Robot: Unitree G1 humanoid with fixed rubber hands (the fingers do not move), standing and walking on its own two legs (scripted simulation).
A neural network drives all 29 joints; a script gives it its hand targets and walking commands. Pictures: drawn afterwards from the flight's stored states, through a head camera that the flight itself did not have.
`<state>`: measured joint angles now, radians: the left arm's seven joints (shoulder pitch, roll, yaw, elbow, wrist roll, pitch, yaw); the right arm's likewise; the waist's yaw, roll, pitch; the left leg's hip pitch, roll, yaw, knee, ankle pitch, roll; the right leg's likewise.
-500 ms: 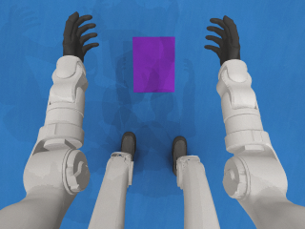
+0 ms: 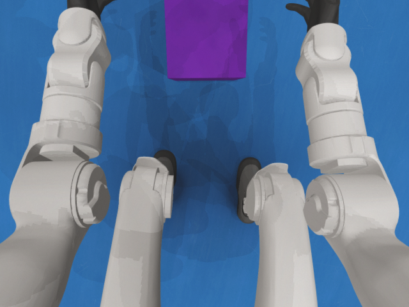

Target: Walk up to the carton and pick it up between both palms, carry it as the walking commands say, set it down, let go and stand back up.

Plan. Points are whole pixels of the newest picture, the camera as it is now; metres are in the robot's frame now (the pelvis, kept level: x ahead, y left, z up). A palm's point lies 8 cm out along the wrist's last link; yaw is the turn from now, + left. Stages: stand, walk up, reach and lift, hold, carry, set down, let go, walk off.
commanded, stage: reach and lift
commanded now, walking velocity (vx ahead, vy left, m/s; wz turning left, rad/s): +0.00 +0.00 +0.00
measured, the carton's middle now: (205, 31) +0.55 +0.02 -0.42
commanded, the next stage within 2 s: none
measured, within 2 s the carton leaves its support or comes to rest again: neither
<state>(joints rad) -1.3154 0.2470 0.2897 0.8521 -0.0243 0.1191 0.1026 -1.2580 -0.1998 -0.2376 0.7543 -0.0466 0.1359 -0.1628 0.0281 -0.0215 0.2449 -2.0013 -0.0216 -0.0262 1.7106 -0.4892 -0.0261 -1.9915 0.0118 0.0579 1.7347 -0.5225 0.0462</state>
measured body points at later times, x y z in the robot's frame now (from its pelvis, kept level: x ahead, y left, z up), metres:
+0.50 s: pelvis -0.03 +0.00 -0.10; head +0.37 +0.01 +0.10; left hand +0.54 +0.19 -0.31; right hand +0.53 -0.14 -0.32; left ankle +0.10 +0.13 -0.47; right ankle +0.09 -0.13 -0.47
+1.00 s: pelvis -0.02 +0.00 -0.12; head +0.38 +0.00 +0.07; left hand +0.54 +0.18 -0.35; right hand +0.54 -0.15 -0.35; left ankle +0.10 +0.13 -0.47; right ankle +0.09 -0.13 -0.47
